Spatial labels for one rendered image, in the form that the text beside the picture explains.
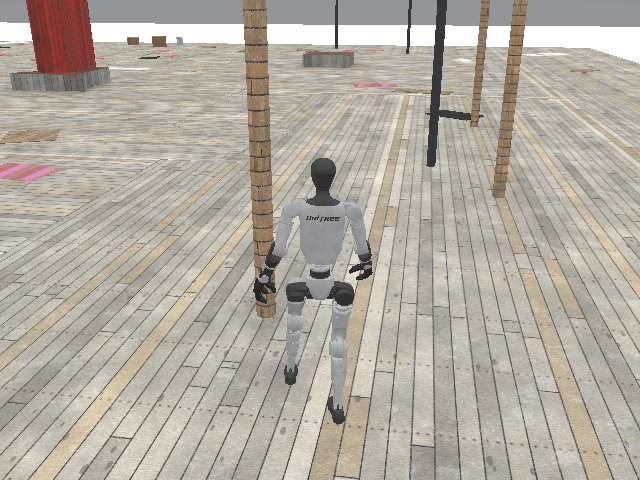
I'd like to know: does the left robot forearm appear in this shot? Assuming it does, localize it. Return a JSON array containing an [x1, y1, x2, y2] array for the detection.
[[257, 241, 281, 283]]

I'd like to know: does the left robot hand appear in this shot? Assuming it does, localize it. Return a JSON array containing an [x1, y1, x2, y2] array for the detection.
[[253, 278, 276, 304]]

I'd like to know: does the robot right shin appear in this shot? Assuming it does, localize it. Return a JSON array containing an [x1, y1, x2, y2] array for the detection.
[[331, 340, 348, 410]]

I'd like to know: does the left robot upper arm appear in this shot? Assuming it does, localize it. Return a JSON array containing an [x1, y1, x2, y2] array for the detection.
[[272, 201, 302, 257]]

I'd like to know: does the right robot thigh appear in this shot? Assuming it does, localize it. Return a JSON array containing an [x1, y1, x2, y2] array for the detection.
[[329, 281, 354, 358]]

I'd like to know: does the right robot upper arm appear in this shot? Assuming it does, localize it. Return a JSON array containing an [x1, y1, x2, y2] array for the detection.
[[343, 201, 369, 255]]

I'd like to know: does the right robot hand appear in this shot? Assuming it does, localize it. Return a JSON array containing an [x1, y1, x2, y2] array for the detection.
[[349, 263, 373, 280]]

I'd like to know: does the right robot forearm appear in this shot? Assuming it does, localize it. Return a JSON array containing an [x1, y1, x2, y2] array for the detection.
[[358, 240, 372, 270]]

